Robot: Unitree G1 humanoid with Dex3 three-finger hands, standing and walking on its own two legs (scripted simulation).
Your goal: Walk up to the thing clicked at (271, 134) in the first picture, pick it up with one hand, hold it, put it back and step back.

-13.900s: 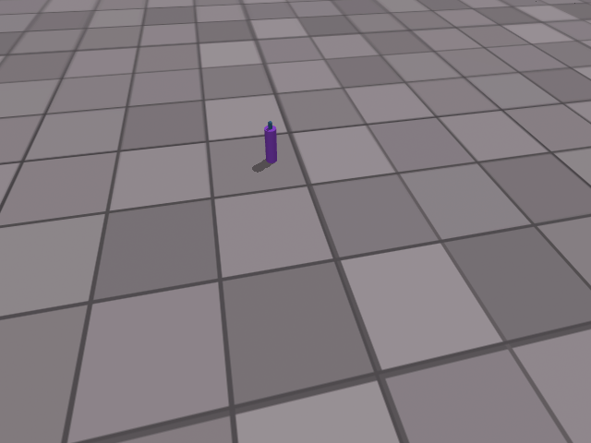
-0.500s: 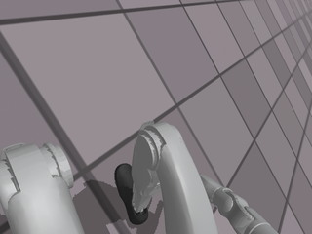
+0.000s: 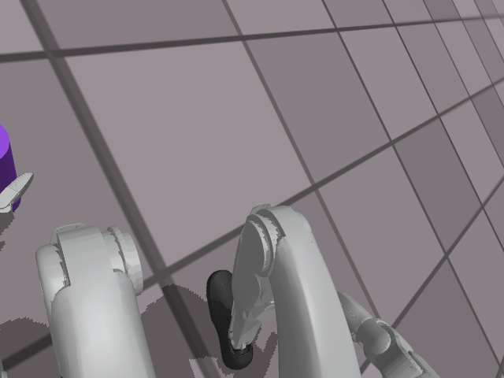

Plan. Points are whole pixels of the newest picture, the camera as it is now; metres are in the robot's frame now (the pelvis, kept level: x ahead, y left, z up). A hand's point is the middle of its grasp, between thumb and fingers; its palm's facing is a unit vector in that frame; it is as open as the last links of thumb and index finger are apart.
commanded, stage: settle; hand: left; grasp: from the side
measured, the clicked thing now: out of the picture +0.41 +0.29 -0.14
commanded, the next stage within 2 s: lift in 1.28 s
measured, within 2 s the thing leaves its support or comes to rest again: neither
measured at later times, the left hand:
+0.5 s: hand out of the picture +0.39 +0.29 -0.03, palm faces +0.24 -0.97 -0.05, open 8.8 cm
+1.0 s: hand out of the picture +0.41 +0.28 +0.02, palm faces +0.25 -0.97 -0.04, open 8.9 cm
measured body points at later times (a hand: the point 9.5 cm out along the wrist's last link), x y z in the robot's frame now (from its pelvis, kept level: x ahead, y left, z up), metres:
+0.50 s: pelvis +0.01 -0.01 +0.03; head +0.20 +0.10 +0.42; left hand +0.37 +0.34 -0.03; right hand +0.18 -0.25 -0.07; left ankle +0.08 +0.13 -0.27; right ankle +0.13 -0.13 -0.27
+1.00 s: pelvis +0.02 -0.02 +0.06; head +0.22 +0.06 +0.46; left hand +0.39 +0.33 +0.03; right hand +0.20 -0.27 -0.06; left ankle +0.08 +0.13 -0.27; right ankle +0.13 -0.13 -0.27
